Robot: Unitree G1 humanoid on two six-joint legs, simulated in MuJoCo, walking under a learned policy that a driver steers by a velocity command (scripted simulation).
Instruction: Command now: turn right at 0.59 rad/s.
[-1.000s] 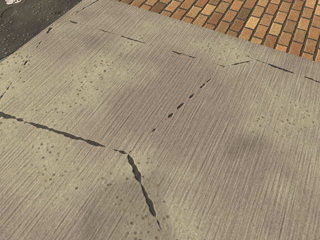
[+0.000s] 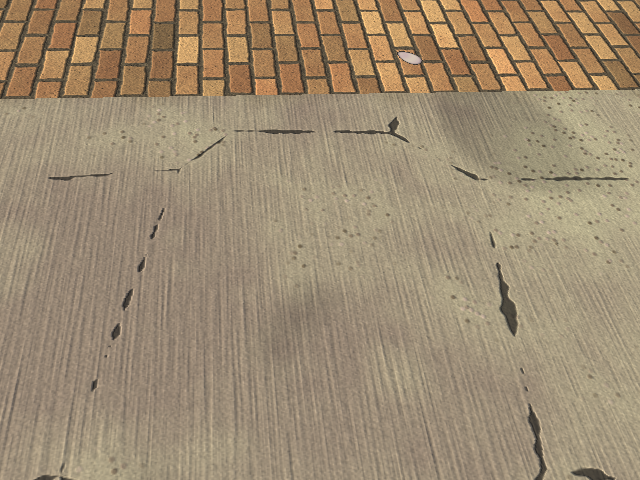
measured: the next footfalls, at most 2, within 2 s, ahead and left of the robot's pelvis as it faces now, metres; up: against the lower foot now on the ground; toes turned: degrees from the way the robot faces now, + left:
right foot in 0.32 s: +0.00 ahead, -0.12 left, +0.00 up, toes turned -11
left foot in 0.70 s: +0.03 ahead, +0.09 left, +0.00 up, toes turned -13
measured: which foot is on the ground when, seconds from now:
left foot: down 0.00-0.32, up 0.34-0.68, down 0.70-1.00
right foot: up 0.00-0.30, down 0.32-1.00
